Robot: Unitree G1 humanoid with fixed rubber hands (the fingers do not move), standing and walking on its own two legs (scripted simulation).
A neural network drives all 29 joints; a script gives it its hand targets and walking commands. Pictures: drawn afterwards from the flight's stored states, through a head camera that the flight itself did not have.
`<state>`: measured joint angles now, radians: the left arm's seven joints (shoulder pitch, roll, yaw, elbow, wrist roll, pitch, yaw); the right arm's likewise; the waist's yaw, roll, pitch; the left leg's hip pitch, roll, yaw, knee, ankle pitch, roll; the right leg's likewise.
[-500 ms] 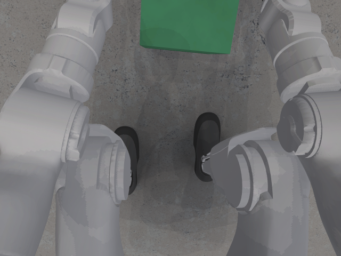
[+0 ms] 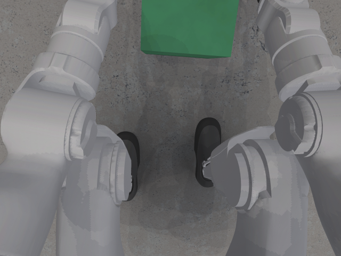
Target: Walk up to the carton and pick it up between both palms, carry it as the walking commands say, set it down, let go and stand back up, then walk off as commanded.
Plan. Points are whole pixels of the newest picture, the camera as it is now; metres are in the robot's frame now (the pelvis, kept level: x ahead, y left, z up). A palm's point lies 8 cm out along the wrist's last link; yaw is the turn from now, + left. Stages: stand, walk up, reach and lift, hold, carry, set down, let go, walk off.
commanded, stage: reach and lift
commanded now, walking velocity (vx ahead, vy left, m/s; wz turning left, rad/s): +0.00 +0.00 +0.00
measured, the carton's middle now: (185, 0) +0.54 -0.04 -0.27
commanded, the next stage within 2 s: none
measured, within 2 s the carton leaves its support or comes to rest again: leaves its support in 0.48 s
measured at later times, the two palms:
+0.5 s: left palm out of the picture +0.54 +0.09 -0.19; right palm out of the picture +0.54 -0.17 -0.17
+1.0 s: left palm out of the picture +0.55 +0.07 -0.12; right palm out of the picture +0.53 -0.18 -0.12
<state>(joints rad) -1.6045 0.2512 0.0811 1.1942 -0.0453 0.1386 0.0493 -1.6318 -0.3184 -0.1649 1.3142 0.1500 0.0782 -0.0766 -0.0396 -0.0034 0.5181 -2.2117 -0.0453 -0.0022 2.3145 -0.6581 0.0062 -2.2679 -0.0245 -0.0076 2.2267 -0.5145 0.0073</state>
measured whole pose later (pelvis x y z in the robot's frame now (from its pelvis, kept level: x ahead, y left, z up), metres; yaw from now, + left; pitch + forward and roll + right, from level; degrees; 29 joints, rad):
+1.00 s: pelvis -0.02 -0.01 +0.04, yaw +3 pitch +30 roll -1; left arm -1.58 0.20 0.17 0.99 0.01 0.31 0.16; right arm -1.51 -0.19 -0.32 0.90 0.01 0.28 -0.24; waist -0.10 0.02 0.52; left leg -2.11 -0.10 -0.03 2.17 -0.58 -0.03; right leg -2.14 0.07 0.06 2.11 -0.49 0.08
